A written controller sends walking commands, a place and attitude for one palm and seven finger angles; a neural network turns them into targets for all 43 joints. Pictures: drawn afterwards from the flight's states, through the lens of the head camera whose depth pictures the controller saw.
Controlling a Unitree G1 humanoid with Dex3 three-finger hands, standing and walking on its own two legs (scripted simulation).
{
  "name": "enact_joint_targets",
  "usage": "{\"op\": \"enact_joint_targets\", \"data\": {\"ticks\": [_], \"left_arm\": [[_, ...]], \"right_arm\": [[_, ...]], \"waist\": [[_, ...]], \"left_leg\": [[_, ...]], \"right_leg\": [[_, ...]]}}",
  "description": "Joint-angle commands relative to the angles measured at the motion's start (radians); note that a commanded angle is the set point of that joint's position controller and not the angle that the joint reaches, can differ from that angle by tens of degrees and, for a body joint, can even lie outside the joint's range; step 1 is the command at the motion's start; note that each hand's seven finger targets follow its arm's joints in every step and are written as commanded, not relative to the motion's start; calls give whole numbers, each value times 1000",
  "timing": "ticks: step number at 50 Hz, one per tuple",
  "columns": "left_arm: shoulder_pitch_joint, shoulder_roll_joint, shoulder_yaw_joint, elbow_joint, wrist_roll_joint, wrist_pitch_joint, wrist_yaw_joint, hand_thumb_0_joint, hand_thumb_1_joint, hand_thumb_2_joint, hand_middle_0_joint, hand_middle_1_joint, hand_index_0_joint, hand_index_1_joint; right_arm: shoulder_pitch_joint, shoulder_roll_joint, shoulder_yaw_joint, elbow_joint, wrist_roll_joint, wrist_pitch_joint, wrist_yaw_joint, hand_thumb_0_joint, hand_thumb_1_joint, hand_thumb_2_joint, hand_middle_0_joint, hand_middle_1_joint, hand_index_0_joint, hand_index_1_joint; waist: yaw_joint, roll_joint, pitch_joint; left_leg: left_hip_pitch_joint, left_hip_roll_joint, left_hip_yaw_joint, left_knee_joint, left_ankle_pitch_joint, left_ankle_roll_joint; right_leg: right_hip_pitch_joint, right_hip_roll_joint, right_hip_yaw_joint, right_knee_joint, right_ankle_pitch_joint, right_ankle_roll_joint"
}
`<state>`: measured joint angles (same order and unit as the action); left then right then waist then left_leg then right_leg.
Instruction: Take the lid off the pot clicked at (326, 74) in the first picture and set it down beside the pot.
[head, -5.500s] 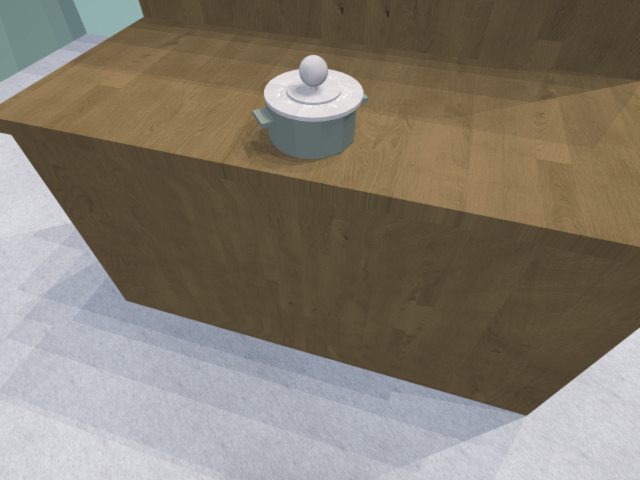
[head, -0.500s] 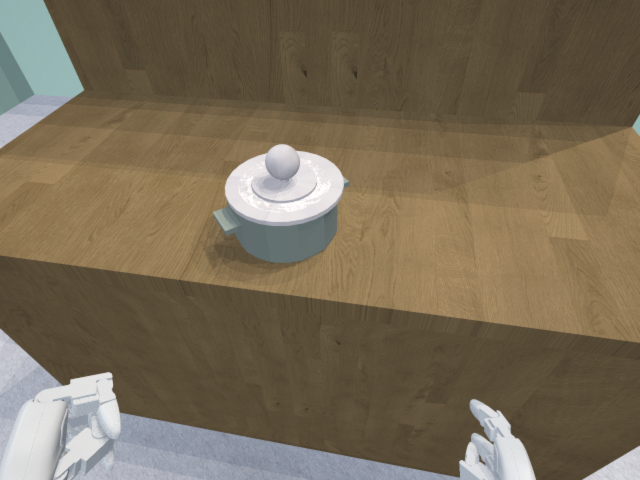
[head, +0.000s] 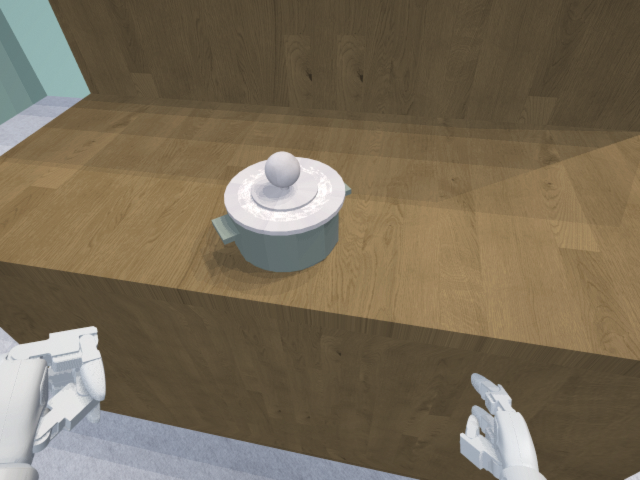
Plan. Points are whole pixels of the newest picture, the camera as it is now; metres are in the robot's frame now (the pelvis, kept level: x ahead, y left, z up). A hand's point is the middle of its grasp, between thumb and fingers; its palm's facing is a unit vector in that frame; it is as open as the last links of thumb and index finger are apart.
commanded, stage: raise the hand higher, near the body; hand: left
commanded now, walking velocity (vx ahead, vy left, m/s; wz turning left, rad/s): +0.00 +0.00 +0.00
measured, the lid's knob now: (282, 169) +0.50 +0.13 +0.15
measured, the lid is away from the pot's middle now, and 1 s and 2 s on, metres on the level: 0.01 0.01 0.01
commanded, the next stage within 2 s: reach forward and open the fingers in 0.14 s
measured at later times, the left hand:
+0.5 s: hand (76, 345) +0.18 +0.26 +0.16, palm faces +0.06 -0.06 -1.00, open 2.9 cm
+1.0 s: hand (59, 304) +0.20 +0.28 +0.19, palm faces -0.07 +0.02 -1.00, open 7.4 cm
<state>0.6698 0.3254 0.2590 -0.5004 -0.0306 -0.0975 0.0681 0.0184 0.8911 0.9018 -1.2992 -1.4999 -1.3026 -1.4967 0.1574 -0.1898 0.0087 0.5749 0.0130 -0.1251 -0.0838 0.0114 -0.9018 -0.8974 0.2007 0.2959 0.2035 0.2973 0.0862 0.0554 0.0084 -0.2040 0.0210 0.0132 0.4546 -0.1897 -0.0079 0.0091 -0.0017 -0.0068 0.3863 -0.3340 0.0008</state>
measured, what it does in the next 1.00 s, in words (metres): shifts its weight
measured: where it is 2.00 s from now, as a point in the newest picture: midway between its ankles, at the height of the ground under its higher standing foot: outside the picture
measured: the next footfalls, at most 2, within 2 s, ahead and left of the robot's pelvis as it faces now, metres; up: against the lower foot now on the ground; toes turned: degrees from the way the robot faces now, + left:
none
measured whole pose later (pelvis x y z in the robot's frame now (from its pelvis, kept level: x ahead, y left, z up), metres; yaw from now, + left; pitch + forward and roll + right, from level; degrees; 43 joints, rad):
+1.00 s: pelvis -0.07 +0.03 -0.01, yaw +2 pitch -3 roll -2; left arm -0.11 0.76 0.09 -0.28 0.68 0.04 -0.43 0.00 -0.07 1.48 -0.99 -0.46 -0.99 -0.45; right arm 0.09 -0.27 0.03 0.55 0.05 0.04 0.00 0.01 -0.90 -0.90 0.20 0.30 0.20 0.30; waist 0.08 0.14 0.04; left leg -0.34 -0.01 -0.01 0.47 -0.08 0.03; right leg -0.15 -0.02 -0.04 0.48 -0.28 0.03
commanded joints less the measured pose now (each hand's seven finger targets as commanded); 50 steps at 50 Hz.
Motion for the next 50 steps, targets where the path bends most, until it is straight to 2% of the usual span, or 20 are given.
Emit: {"op": "enact_joint_targets", "data": {"ticks": [1,5,6,10,11,12,13,14,15,17,21,23,28,32,36,40,41,45,46,50], "left_arm": [[-52,137,121,-176,-14,-65,18,0,900,900,-1300,-1500,-1300,-1500],[-109,199,171,-264,-18,-83,27,0,900,900,-1300,-1500,-1300,-1500],[-95,152,137,-226,-18,-84,23,0,900,900,-1300,-1500,-1300,-1500],[-146,199,188,-212,-27,-89,27,0,900,900,-1300,-1500,-1300,-1500],[-165,155,144,-233,-26,-98,20,0,900,900,-1300,-1500,-1300,-1500],[-169,174,165,-222,-30,-97,22,0,900,900,-1300,-1500,-1300,-1500],[-208,410,116,-285,379,-13,39,0,867,921,-1290,-1465,-1290,-1465],[-239,327,117,-343,369,37,52,0,833,942,-1281,-1429,-1281,-1429],[-223,396,137,-332,468,81,62,0,800,963,-1272,-1394,-1272,-1394],[-148,432,145,-290,580,151,41,0,734,1005,-1255,-1323,-1255,-1323],[-258,552,140,-247,697,212,-63,0,601,1089,-1220,-1181,-1220,-1181],[-279,595,143,-179,713,215,-126,0,534,1131,-1201,-1110,-1201,-1110],[-475,623,81,-156,678,188,-277,0,366,1236,-1148,-932,-1148,-932],[-638,721,128,-94,693,167,-356,0,233,1320,-1100,-790,-1100,-790],[-749,683,68,-22,691,151,-420,0,105,1404,-1050,-649,-1050,-649],[-838,689,65,-10,692,146,-442,0,-19,1475,-999,-507,-999,-507],[-866,687,53,65,696,146,-454,0,-50,1487,-986,-471,-986,-471],[-977,716,63,50,712,147,-452,0,-174,1535,-936,-329,-936,-329],[-1005,689,28,118,716,151,-465,0,-205,1548,-924,-294,-924,-294],[-1085,687,16,77,721,151,-458,0,-330,1607,-876,-152,-876,-152]], "right_arm": [[-140,-83,-29,-167,-2,-45,-6,0,-900,-900,200,300,200,300],[-138,-101,-33,-168,-2,-55,-4,0,-900,-900,200,300,200,300],[-134,-86,-25,-163,-6,-54,0,0,-900,-900,200,300,200,300],[-144,-101,-35,-157,-1,-47,0,0,-900,-900,200,300,200,300],[-141,-95,-28,-162,-5,-46,2,0,-900,-900,200,300,200,300],[-140,-99,-31,-161,-1,-47,2,0,-900,-900,200,300,200,300],[-146,-176,-22,-179,-34,17,18,0,-900,-900,200,300,200,300],[-159,-142,-28,-225,-26,51,33,0,-900,-900,200,300,200,300],[-172,-145,-32,-228,-12,76,44,0,-900,-900,200,300,200,300],[-183,-159,-32,-246,-11,136,64,0,-900,-900,200,300,200,300],[-226,-176,-29,-261,19,189,81,0,-900,-900,200,300,200,300],[-215,-184,-32,-247,29,190,80,0,-900,-900,200,300,200,300],[-211,-185,-31,-234,42,159,69,0,-900,-900,200,300,200,300],[-205,-188,-26,-213,45,141,61,0,-900,-900,200,300,200,300],[-218,-181,-21,-204,37,132,64,0,-900,-900,200,300,200,300],[-254,-178,-21,-219,44,113,74,0,-900,-900,200,300,200,300],[-230,-182,-18,-197,36,126,71,0,-900,-900,200,300,200,300],[-254,-180,-19,-216,43,107,76,0,-900,-900,200,300,200,300],[-237,-180,-15,-195,35,118,77,0,-900,-900,200,300,200,300],[-255,-178,-18,-219,47,100,81,0,-900,-900,200,300,200,300]], "waist": [[-16,-33,-15],[-7,21,-66],[-11,1,-58],[-9,-25,-39],[-17,-28,-45],[-12,-31,-51],[3,35,-76],[3,95,-95],[15,117,-89],[22,55,-147],[8,5,-187],[7,-36,-202],[-13,-28,-195],[-14,-28,-193],[-16,16,-185],[-15,30,-179],[-15,-9,-172],[-8,75,-207],[-9,24,-196],[-9,89,-215]], "left_leg": [[212,-6,27,-22,185,40],[239,-3,24,-11,204,36],[228,-6,21,-17,208,37],[228,2,25,-20,180,37],[228,-2,23,-27,181,38],[231,2,21,-30,185,37],[95,-22,54,16,253,37],[82,-16,61,23,286,33],[76,-10,61,36,279,26],[62,-8,56,54,272,27],[37,-18,29,72,211,36],[47,-23,12,74,215,43],[78,-40,-11,56,216,54],[106,-43,-20,33,210,50],[122,-55,-24,8,180,51],[141,-53,-30,-4,124,47],[117,-55,-24,-25,102,46],[149,-50,-38,-31,59,42],[121,-51,-38,-52,40,39],[146,-45,-51,-59,-24,37]], "right_leg": [[-247,-1,-37,-96,293,1],[-229,1,-28,-90,303,-3],[-222,-2,-39,-83,307,-3],[-237,-3,-30,-98,280,-1],[-230,-3,-35,-96,279,-1],[-224,-6,-34,-93,279,-1],[-269,10,-34,-2,323,8],[-261,6,-60,24,323,-5],[-263,14,-40,29,317,-15],[-262,15,-44,53,291,-16],[-277,11,-34,56,288,-3],[-277,6,-30,52,315,9],[-303,9,-41,25,335,25],[-279,9,-46,6,310,24],[-281,22,-54,-13,252,17],[-295,33,-51,-17,179,8],[-293,33,-60,-29,155,13],[-294,40,-50,-8,88,-3],[-288,41,-67,-16,74,1],[-302,44,-54,10,28,-10]]}}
